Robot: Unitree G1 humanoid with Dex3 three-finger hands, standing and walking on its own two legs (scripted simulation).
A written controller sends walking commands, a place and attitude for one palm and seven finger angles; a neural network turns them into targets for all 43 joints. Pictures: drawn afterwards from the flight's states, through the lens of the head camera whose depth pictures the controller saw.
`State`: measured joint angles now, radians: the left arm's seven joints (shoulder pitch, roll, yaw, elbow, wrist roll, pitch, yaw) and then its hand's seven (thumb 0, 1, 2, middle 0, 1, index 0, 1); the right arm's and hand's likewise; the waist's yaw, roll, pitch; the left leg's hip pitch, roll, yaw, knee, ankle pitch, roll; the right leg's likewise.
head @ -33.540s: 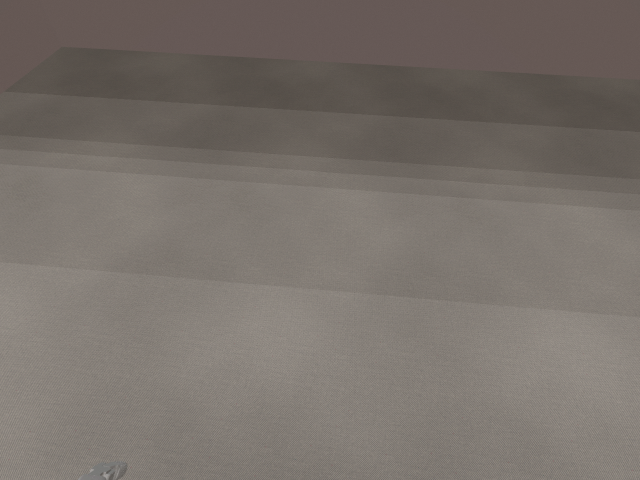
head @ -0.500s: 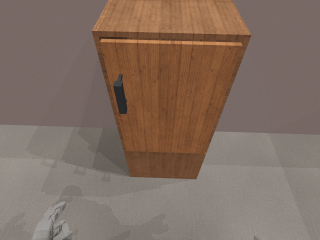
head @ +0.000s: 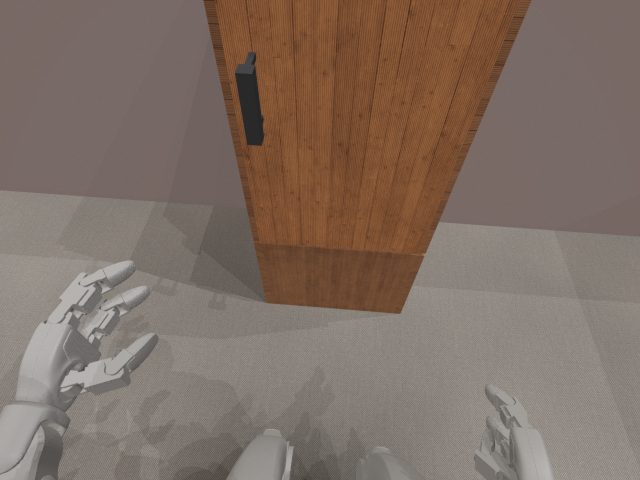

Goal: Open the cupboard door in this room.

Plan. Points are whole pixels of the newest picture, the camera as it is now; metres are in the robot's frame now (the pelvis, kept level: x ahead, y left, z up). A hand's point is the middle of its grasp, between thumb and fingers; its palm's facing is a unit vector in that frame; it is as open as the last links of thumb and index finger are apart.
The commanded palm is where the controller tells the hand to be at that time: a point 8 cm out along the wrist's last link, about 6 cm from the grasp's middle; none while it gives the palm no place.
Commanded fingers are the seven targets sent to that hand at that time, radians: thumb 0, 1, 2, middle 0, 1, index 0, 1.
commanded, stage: raise the hand with hooked fingers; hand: left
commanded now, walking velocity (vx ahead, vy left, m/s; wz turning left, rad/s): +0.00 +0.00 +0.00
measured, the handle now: (253, 99) +0.63 +0.16 +0.11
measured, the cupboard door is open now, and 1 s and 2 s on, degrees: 0 0 0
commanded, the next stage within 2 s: move the hooked fingers beside the handle in 1.50 s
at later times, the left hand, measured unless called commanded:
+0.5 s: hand (76, 299) +0.28 +0.30 +0.08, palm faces +0.01 -1.00 -0.03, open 12.6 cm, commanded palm +0.26 +0.35 +0.10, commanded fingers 0.00 -0.41 0.34 -0.29 -1.14 -0.29 -1.14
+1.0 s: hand (46, 245) +0.32 +0.32 +0.13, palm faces +0.03 -1.00 -0.03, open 14.0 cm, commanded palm +0.29 +0.37 +0.13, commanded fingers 0.00 -0.50 0.30 -0.30 -1.20 -0.30 -1.20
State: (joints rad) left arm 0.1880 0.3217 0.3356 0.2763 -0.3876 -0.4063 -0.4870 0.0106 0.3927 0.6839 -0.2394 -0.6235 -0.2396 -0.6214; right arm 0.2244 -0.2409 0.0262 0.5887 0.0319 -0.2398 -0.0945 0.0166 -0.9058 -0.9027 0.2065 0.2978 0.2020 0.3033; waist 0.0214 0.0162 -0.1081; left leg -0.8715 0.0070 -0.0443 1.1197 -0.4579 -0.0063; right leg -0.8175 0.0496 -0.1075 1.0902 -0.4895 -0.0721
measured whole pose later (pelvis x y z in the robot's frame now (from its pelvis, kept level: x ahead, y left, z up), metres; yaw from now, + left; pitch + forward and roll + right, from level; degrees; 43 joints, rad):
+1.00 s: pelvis +0.03 +0.05 +0.05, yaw +0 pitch +8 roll -3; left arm -0.04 0.43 0.40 0.37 -0.36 -0.20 -0.47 -0.01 -0.50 0.30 -0.30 -1.20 -0.30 -1.20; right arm 0.28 -0.27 0.06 0.57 0.04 -0.17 -0.09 0.02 -0.90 -0.90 0.21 0.30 0.20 0.30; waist 0.01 0.03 -0.09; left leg -0.61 -0.03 -0.01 0.85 -0.39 0.06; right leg -0.53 0.02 -0.06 0.78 -0.39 -0.01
